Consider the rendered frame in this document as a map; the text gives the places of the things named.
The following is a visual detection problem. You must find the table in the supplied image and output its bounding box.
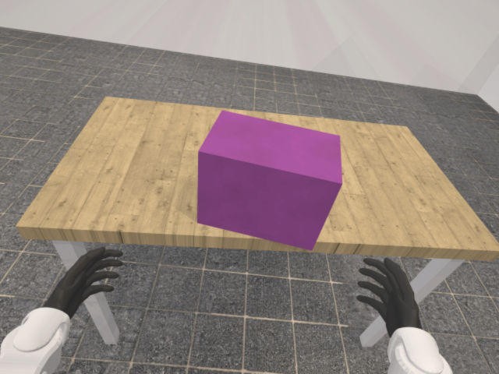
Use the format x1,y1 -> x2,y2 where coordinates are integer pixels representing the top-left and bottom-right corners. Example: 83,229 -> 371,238
16,97 -> 499,347

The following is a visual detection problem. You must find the left robot forearm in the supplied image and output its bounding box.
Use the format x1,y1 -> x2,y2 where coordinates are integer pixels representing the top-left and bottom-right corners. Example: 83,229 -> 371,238
0,308 -> 70,374

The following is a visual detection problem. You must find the robot left hand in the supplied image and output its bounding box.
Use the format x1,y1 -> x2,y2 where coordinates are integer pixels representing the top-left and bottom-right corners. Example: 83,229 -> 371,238
42,247 -> 123,319

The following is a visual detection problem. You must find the right robot forearm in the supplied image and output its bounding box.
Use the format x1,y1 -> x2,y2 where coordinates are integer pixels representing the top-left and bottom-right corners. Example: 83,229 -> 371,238
388,327 -> 453,374

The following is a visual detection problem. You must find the robot right hand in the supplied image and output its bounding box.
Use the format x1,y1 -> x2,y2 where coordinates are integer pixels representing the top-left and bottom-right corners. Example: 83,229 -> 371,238
356,257 -> 423,338

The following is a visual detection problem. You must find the carton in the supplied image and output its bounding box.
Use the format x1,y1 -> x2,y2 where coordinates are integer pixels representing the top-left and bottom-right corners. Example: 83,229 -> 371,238
197,110 -> 342,251

